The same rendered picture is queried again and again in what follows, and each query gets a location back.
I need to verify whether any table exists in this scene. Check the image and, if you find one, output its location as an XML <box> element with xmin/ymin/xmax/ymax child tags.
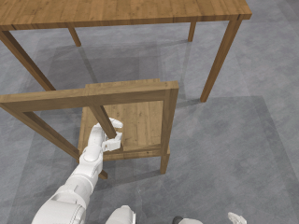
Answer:
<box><xmin>0</xmin><ymin>0</ymin><xmax>252</xmax><ymax>103</ymax></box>

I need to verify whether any left robot forearm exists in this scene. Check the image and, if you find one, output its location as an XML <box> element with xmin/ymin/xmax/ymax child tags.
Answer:
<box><xmin>31</xmin><ymin>145</ymin><xmax>104</xmax><ymax>224</ymax></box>

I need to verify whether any left robot upper arm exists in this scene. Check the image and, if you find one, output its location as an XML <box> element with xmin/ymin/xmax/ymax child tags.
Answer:
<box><xmin>34</xmin><ymin>200</ymin><xmax>86</xmax><ymax>224</ymax></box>

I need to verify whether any chair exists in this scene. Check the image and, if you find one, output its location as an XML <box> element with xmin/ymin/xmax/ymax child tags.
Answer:
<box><xmin>0</xmin><ymin>78</ymin><xmax>179</xmax><ymax>179</ymax></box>

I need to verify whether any robot left hand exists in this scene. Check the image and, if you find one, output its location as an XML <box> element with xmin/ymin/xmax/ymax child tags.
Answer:
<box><xmin>88</xmin><ymin>118</ymin><xmax>123</xmax><ymax>152</ymax></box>

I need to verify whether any left robot thigh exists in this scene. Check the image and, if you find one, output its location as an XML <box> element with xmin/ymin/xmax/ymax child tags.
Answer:
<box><xmin>106</xmin><ymin>207</ymin><xmax>136</xmax><ymax>224</ymax></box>

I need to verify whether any robot right hand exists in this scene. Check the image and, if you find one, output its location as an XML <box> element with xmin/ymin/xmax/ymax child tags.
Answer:
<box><xmin>228</xmin><ymin>212</ymin><xmax>247</xmax><ymax>224</ymax></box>

